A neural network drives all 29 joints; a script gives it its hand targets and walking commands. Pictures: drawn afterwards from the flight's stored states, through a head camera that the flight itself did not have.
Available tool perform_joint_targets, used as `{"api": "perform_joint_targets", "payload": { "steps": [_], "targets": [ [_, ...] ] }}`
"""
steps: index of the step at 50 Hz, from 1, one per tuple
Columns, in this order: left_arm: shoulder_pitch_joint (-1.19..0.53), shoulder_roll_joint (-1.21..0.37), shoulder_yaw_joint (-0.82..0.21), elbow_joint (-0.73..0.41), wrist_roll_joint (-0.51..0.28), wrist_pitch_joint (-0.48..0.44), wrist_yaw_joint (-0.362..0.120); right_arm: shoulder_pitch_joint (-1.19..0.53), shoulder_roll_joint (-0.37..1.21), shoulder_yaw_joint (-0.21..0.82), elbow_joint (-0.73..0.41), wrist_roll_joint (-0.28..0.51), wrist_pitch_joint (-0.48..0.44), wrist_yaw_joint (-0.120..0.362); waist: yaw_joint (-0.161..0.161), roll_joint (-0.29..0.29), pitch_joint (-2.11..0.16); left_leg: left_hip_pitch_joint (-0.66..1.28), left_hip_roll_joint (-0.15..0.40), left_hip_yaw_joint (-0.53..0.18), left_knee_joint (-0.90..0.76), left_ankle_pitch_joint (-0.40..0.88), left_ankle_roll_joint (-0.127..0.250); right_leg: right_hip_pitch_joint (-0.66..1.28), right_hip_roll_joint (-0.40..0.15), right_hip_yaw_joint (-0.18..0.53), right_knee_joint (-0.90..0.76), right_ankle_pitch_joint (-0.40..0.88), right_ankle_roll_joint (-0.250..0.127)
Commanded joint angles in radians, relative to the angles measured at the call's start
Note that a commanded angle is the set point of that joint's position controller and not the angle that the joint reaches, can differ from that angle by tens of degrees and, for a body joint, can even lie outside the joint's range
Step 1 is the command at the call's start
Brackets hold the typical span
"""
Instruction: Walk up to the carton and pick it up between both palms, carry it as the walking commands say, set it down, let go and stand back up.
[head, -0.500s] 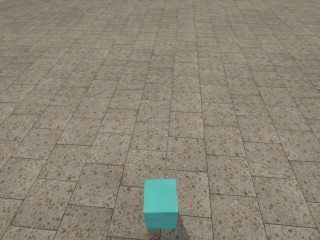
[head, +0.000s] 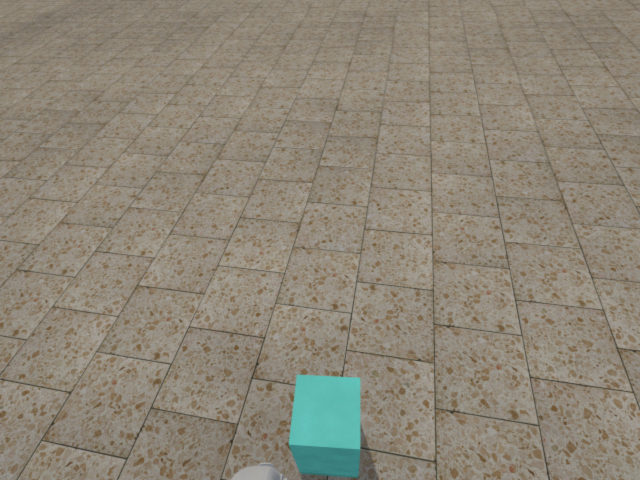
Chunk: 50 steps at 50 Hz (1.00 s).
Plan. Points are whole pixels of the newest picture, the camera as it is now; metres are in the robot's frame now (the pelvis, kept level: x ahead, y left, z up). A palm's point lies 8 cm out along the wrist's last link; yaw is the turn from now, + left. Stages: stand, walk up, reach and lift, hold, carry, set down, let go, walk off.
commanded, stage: walk up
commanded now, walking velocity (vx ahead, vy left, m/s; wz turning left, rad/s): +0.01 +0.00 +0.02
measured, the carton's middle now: (328, 428) +0.38 +0.04 -0.64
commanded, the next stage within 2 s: none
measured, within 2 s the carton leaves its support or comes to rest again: neither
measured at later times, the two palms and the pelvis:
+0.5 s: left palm out of the picture +0.03 +0.23 -0.16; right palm out of the picture +0.01 -0.18 -0.14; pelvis +0.04 +0.03 +0.00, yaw +0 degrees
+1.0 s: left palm out of the picture -0.08 +0.30 -0.13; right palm out of the picture +0.03 -0.21 -0.14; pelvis -0.06 +0.04 +0.00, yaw +0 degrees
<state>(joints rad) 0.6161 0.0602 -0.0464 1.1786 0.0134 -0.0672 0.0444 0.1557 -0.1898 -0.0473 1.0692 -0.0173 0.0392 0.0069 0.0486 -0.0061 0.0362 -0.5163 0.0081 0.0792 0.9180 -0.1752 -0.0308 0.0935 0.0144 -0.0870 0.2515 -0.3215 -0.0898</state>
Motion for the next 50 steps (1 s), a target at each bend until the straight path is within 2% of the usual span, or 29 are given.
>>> {"api": "perform_joint_targets", "payload": {
  "steps": [1, 3, 5, 6, 7, 8, 11, 14, 16, 18, 22, 23, 24, 25, 26, 27, 28, 30, 31, 32, 33, 34, 39, 40, 44, 46, 47, 49, 50],
  "targets": [
    [0.068, 0.143, 0.005, -0.006, -0.005, -0.005, 0.019, 0.068, -0.016, 0.026, -0.004, 0.014, -0.006, -0.04, -0.089, -0.148, 0.085, 0.157, -0.075, 0.051, -0.185, -0.028, 0.039, -0.179, -0.211, 0.038, 0.141, 1.232, 0.123],
    [0.083, 0.128, 0.001, 0.0, 0.0, 0.005, 0.021, 0.053, -0.024, 0.032, 0.006, 0.021, -0.011, -0.048, -0.056, -0.227, 0.028, 0.228, -0.063, 0.056, -0.249, -0.025, 0.055, -0.132, -0.209, 0.076, 0.21, 1.243, 0.082],
    [0.059, 0.153, 0.018, -0.013, -0.015, 0.003, 0.026, 0.17, -0.036, 0.035, 0.018, 0.023, -0.04, -0.054, -0.122, -0.075, 0.004, 0.362, -0.014, 0.04, -0.529, 0.212, 0.075, -0.15, -0.19, 0.103, 0.386, 1.077, 0.096],
    [0.083, 0.141, 0.019, -0.015, -0.017, 0.001, 0.015, 0.263, -0.091, 0.023, 0.067, 0.011, -0.061, -0.062, -0.129, -0.005, -0.069, 0.565, 0.087, -0.053, -0.523, 0.548, 0.117, -0.273, -0.148, 0.079, 0.489, 0.726, 0.114],
    [0.087, 0.105, 0.015, -0.04, -0.017, 0.007, 0.007, 0.344, -0.109, 0.025, 0.077, 0.005, -0.068, -0.067, -0.128, 0.178, -0.184, 0.773, 0.32, -0.312, -0.451, 1.045, 0.228, -0.46, -0.035, 0.021, 0.746, -0.069, 0.128],
    [0.048, 0.097, 0.03, -0.034, -0.013, 0.029, 0.011, 0.313, -0.085, 0.039, 0.068, 0.026, -0.071, -0.062, -0.086, 0.071, -0.158, 0.615, 0.395, -0.322, -0.475, 1.18, 0.283, -0.411, -0.038, 0.08, 0.784, -0.326, 0.093],
    [0.04, 0.04, 0.018, -0.023, -0.003, 0.06, -0.005, 0.135, -0.045, 0.05, 0.029, 0.032, -0.082, -0.058, -0.006, 0.089, -0.008, 0.282, 0.284, -0.172, -0.596, 0.723, 0.263, -0.292, -0.077, 0.101, 0.699, -0.227, 0.097],
    [-0.012, 0.072, 0.031, -0.015, 0.013, 0.098, -0.015, 0.151, -0.03, 0.062, 0.003, 0.015, -0.064, -0.056, -0.009, 0.074, 0.092, 0.195, 0.223, -0.164, -0.7, 0.228, 0.178, -0.323, -0.053, 0.051, 0.647, -0.156, 0.111],
    [-0.091, 0.044, 0.023, -0.026, 0.01, 0.103, -0.007, 0.187, -0.063, 0.052, 0.0, 0.006, -0.067, -0.055, -0.029, 0.061, 0.077, 0.18, 0.224, -0.142, -0.71, 0.244, 0.183, -0.329, -0.056, 0.023, 0.568, -0.12, 0.119],
    [-0.089, 0.049, 0.032, -0.025, 0.0, 0.109, -0.004, 0.251, -0.075, 0.047, 0.01, 0.006, -0.068, -0.054, -0.019, 0.017, 0.048, 0.287, 0.249, -0.184, -0.698, 0.289, 0.123, -0.336, -0.055, 0.052, 0.516, -0.108, 0.128],
    [-0.208, 0.098, 0.054, -0.072, -0.001, 0.125, -0.002, 0.204, -0.108, 0.03, -0.021, -0.001, -0.062, -0.055, -0.031, 0.146, 0.014, 0.231, 0.188, -0.155, -0.742, -0.221, 0.125, -0.322, -0.059, 0.052, 0.417, -0.061, 0.151],
    [-0.246, 0.137, 0.058, -0.1, -0.011, 0.112, 0.0, 0.162, -0.119, 0.017, -0.036, 0.007, -0.055, -0.059, -0.021, 0.167, 0.09, 0.206, 0.204, -0.156, -0.727, -0.085, 0.149, -0.395, -0.047, 0.022, 0.442, -0.04, 0.151],
    [-0.276, 0.173, 0.094, -0.102, -0.008, 0.121, -0.004, 0.171, -0.142, 0.012, -0.05, 0.005, -0.057, -0.063, -0.044, 0.166, 0.14, 0.265, 0.284, -0.225, -0.655, 0.322, 0.176, -0.486, -0.033, 0.016, 0.546, -0.121, 0.162],
    [-0.264, 0.141, 0.087, -0.111, -0.013, 0.118, 0.0, 0.242, -0.147, 0.005, -0.025, 0.001, -0.055, -0.066, -0.054, 0.161, 0.023, 0.316, 0.281, -0.159, -0.596, 0.475, 0.201, -0.471, -0.056, 0.041, 0.588, -0.135, 0.174],
    [-0.279, 0.099, 0.067, -0.117, -0.004, 0.112, 0.004, 0.255, -0.141, -0.004, -0.031, -0.005, -0.047, -0.067, -0.05, 0.191, -0.003, 0.305, 0.273, -0.157, -0.592, 0.396, 0.217, -0.453, -0.071, 0.022, 0.559, -0.167, 0.156],
    [-0.301, 0.122, 0.073, -0.15, -0.002, 0.1, 0.014, 0.205, -0.108, -0.002, -0.025, -0.004, -0.038, -0.075, -0.023, 0.232, 0.021, 0.297, 0.256, -0.134, -0.535, 0.667, 0.229, -0.474, -0.073, 0.055, 0.535, -0.157, 0.145],
    [-0.291, 0.142, 0.074, -0.141, 0.0, 0.082, 0.023, 0.189, -0.126, -0.007, -0.03, -0.008, -0.015, -0.076, -0.016, 0.233, -0.053, 0.378, 0.177, -0.053, -0.476, 0.678, 0.214, -0.449, -0.076, 0.01, 0.427, -0.113, 0.148],
    [-0.184, 0.185, 0.092, -0.121, -0.009, 0.062, 0.04, 0.142, -0.083, -0.009, -0.044, -0.005, 0.001, -0.063, 0.049, 0.105, -0.062, 0.32, 0.119, -0.015, -0.356, 0.463, 0.139, -0.306, -0.121, 0.064, 0.101, 0.236, 0.13],
    [-0.145, 0.243, 0.114, -0.083, 0.012, 0.074, 0.046, 0.143, -0.058, -0.006, -0.089, 0.004, 0.003, -0.052, 0.023, -0.156, -0.065, 0.112, 0.042, 0.025, -0.254, 0.08, 0.066, -0.2, -0.293, 0.222, 0.096, 0.498, 0.081],
    [-0.132, 0.316, 0.133, -0.119, 0.015, 0.083, 0.051, 0.131, -0.048, -0.011, -0.113, 0.004, 0.016, -0.051, 0.051, -0.29, -0.118, -0.023, 0.028, 0.018, -0.014, -0.372, 0.028, -0.125, -0.481, 0.36, 0.122, 0.78, -0.031],
    [-0.169, 0.355, 0.153, -0.137, 0.021, 0.088, 0.051, 0.147, -0.052, -0.016, -0.128, 0.011, 0.03, -0.049, 0.038, -0.299, -0.104, 0.0, 0.053, -0.053, 0.192, -0.439, 0.028, -0.259, -0.558, 0.358, 0.1, 0.904, -0.127],
    [-0.241, 0.328, 0.147, -0.163, 0.028, 0.091, 0.054, 0.174, -0.087, -0.031, -0.109, -0.01, 0.038, -0.032, -0.032, -0.185, -0.086, -0.004, 0.046, -0.082, 0.291, -0.373, 0.036, -0.293, -0.514, 0.332, 0.096, 0.784, -0.109],
    [-0.234, 0.271, 0.126, -0.176, 0.04, 0.089, 0.036, 0.031, -0.117, -0.058, -0.171, -0.041, 0.057, 0.008, 0.01, -0.168, -0.046, -0.051, -0.003, -0.168, 0.314, -0.197, -0.01, -0.35, -0.348, 0.232, 0.068, 0.337, -0.036],
    [-0.23, 0.302, 0.131, -0.175, 0.036, 0.086, 0.03, 0.028, -0.109, -0.05, -0.179, -0.039, 0.055, 0.016, 0.012, -0.153, -0.069, -0.06, 0.001, -0.104, 0.248, -0.168, -0.025, -0.301, -0.326, 0.22, 0.043, 0.175, -0.027],
    [-0.366, 0.275, 0.106, -0.195, 0.018, 0.068, 0.006, 0.097, -0.014, -0.016, -0.137, -0.004, 0.032, 0.01, -0.035, -0.24, -0.011, 0.137, -0.043, -0.017, -0.13, -0.212, -0.053, -0.371, -0.207, 0.122, -0.035, -0.046, 0.009],
    [-0.293, 0.284, 0.105, -0.141, 0.008, 0.069, -0.019, 0.108, 0.001, 0.002, -0.13, 0.008, 0.029, 0.003, -0.027, -0.403, -0.033, 0.241, -0.058, 0.029, -0.274, -0.333, -0.063, -0.403, -0.198, 0.16, -0.061, -0.257, -0.014],
    [-0.325, 0.282, 0.106, -0.137, 0.019, 0.09, -0.023, 0.11, -0.03, -0.002, -0.115, 0.01, 0.02, 0.001, -0.026, -0.386, -0.016, 0.341, -0.056, 0.032, -0.397, -0.244, -0.048, -0.461, -0.174, 0.13, -0.051, -0.248, -0.001],
    [-0.273, 0.322, 0.125, -0.115, 0.011, 0.094, -0.025, 0.228, -0.061, -0.004, -0.082, 0.003, 0.002, -0.008, -0.087, -0.175, -0.02, 0.487, -0.049, 0.045, -0.52, -0.183, -0.006, -0.552, -0.173, 0.103, 0.075, -0.292, 0.018],
    [-0.256, 0.297, 0.122, -0.121, 0.009, 0.094, -0.021, 0.311, -0.141, -0.025, -0.055, -0.019, -0.006, -0.01, -0.112, 0.075, -0.026, 0.504, 0.031, -0.037, -0.583, -0.326, -0.003, -0.631, -0.129, 0.023, 0.204, -0.408, 0.049]
  ]
}}
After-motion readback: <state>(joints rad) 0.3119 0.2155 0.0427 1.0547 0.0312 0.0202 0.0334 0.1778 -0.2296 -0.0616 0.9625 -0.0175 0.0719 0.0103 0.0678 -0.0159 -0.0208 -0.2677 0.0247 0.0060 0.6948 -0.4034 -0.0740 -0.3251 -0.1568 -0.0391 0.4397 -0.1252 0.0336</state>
